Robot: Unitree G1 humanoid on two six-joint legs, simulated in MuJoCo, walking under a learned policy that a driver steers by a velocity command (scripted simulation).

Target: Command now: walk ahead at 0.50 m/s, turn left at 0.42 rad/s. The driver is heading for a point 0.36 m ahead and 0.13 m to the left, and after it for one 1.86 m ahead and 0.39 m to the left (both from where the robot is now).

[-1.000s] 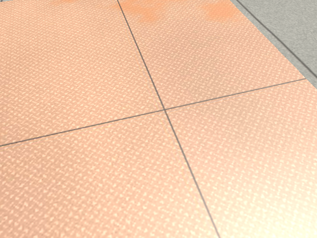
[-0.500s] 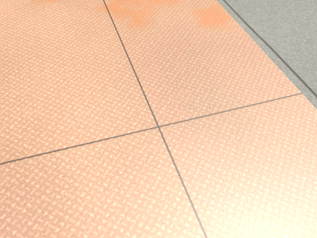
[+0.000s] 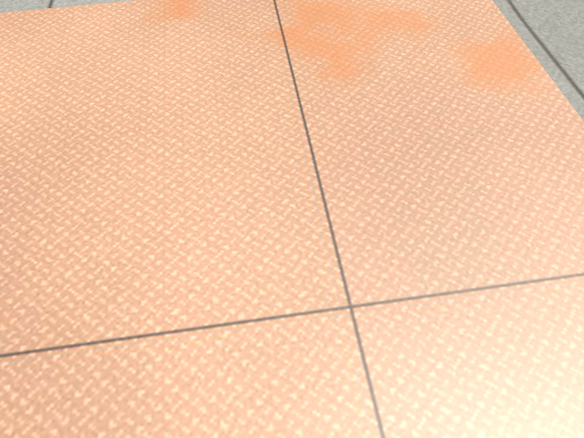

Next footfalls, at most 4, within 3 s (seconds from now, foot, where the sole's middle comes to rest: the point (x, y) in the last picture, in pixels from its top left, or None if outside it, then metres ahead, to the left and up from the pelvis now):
0.32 left None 0.33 0.16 -0.78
0.80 right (294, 361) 0.67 0.06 -0.78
1.32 left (166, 307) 0.82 0.41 -0.78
1.84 right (247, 212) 1.15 0.22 -0.78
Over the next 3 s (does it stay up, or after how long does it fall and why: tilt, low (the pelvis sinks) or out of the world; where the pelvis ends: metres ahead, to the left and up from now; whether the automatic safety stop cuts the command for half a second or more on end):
stays up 1.61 0.25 0.00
